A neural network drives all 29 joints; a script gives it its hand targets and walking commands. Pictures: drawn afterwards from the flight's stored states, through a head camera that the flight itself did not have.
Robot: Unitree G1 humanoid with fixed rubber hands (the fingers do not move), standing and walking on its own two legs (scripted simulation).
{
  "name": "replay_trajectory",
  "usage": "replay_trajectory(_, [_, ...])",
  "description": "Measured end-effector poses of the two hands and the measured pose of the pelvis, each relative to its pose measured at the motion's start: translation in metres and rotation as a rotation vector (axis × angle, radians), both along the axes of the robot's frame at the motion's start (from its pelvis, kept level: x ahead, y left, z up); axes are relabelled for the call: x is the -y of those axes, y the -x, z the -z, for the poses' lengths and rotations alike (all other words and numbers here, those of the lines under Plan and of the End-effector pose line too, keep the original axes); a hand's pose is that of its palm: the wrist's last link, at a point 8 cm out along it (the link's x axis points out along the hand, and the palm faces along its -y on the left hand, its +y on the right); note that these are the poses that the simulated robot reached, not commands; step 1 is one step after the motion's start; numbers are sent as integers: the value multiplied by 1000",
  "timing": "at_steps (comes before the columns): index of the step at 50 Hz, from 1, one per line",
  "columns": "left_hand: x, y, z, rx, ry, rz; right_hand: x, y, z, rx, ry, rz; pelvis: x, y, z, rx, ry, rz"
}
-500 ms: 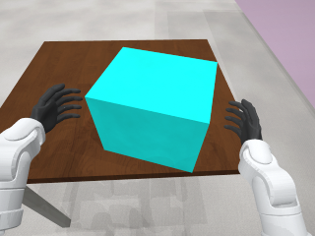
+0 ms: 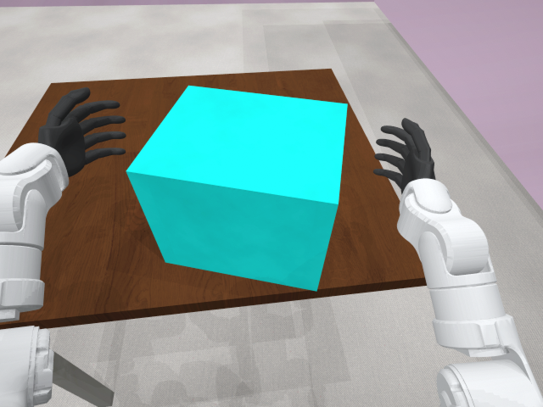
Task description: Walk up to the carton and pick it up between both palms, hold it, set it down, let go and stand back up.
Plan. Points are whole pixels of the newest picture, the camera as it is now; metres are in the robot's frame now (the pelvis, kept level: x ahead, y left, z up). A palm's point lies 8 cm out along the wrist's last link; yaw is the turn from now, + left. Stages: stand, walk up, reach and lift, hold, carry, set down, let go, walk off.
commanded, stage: reach and lift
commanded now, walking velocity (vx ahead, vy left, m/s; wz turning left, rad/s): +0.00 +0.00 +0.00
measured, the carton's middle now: (251, 187) +0.45 +0.03 +0.07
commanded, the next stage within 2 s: none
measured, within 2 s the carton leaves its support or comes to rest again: neither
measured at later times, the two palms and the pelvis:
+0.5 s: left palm (76, 102) +0.44 +0.24 +0.24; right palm (412, 136) +0.40 -0.19 +0.21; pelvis +0.00 +0.00 +0.00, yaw +0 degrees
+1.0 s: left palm (82, 140) +0.44 +0.26 +0.19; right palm (420, 173) +0.39 -0.22 +0.15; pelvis +0.00 +0.00 +0.00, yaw +0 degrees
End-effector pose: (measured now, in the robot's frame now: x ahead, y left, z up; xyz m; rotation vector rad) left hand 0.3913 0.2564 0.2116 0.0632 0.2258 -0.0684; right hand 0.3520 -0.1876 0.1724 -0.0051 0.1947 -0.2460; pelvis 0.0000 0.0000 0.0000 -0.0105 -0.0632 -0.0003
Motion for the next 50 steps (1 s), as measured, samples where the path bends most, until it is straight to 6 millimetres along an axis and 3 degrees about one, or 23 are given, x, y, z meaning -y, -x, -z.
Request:
replay_trajectory(13, [4,-35,-18,16,85,-33,5,-27,-18,8,-13,9,0,-1,0,-1,0,0])
replay_trajectory(34, [24,-64,-45,45,83,-39,6,-58,-44,8,-21,30,0,-1,0,-2,0,0])
replay_trajectory(40, [16,-64,-29,21,84,-74,14,-56,-25,-26,-32,57,0,-1,0,-2,0,0])
replay_trajectory(50, [-4,-52,25,-16,36,-118,31,-39,27,-57,-45,91,0,-1,0,-15,0,0])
